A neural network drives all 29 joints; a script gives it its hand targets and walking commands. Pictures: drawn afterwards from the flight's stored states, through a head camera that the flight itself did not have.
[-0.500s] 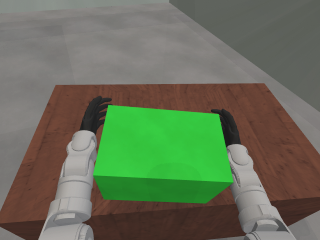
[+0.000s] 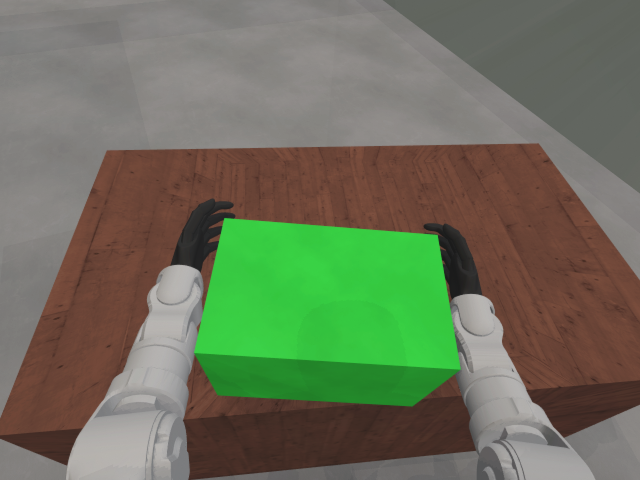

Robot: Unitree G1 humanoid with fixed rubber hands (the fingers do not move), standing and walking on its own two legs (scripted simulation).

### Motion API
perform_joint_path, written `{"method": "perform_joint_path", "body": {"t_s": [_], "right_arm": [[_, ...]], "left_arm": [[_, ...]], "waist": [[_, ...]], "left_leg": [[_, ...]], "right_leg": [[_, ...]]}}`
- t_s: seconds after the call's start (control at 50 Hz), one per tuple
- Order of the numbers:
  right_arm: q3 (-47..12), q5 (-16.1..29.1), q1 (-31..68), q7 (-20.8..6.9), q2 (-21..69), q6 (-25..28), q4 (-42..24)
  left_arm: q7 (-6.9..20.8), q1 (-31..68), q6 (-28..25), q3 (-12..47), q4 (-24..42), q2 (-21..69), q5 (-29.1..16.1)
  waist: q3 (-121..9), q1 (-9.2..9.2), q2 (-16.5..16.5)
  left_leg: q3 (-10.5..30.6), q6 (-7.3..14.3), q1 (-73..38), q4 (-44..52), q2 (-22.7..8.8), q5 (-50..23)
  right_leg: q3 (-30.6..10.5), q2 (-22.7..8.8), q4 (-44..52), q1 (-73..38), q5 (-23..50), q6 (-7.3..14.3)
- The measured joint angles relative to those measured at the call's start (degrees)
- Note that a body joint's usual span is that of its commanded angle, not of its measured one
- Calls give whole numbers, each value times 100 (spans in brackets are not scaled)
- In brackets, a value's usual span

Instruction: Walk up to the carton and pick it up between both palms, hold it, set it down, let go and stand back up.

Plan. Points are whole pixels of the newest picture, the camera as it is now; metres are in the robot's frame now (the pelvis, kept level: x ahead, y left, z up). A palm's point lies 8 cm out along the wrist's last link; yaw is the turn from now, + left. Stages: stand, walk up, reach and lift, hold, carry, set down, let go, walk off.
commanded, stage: set down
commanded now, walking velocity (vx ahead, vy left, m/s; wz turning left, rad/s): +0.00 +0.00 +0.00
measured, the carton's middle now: (323, 317) +0.32 +0.01 +0.01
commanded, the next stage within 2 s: none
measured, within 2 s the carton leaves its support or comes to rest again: neither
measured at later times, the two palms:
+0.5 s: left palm (199, 270) +0.39 +0.19 +0.01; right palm (448, 298) +0.36 -0.17 +0.00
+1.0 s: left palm (202, 283) +0.39 +0.19 -0.03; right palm (437, 311) +0.36 -0.16 -0.04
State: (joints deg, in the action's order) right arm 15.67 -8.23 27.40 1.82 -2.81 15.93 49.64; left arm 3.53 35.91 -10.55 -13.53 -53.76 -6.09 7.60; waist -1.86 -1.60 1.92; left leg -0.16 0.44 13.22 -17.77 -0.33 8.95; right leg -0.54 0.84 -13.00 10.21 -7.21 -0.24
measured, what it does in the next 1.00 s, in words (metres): stands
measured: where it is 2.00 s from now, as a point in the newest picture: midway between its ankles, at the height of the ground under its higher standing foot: outside the picture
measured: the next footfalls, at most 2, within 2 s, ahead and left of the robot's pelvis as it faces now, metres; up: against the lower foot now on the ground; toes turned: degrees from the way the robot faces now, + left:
none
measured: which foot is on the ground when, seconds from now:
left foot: down 0.00-1.00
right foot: down 0.00-1.00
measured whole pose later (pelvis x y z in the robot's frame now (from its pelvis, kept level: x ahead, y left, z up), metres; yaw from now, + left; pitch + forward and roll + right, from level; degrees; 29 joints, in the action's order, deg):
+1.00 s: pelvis +0.00 +0.00 -0.02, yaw +1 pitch +21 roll -2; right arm 23.8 -15.0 33.1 4.4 -1.2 31.4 65.8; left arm 1.5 45.0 -32.5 -11.7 -81.0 -10.6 5.1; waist -8.5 0.8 0.0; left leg 0.5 0.5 37.7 -28.9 -1.4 11.9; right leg 2.3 1.3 -21.7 32.8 -9.6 -0.2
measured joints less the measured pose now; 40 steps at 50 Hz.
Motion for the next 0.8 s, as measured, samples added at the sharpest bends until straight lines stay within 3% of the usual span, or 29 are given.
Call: {"method": "perform_joint_path", "body": {"t_s": [0.8], "right_arm": [[513, -487, 256, 248, 160, 1351, 1271]], "left_arm": [[-187, 488, -1888, 186, -2120, -323, -219]], "waist": [[-530, 199, -137]], "left_leg": [[53, -7, 1729, -694, -87, 214]], "right_leg": [[236, 42, -442, 1549, -143, 14]]}}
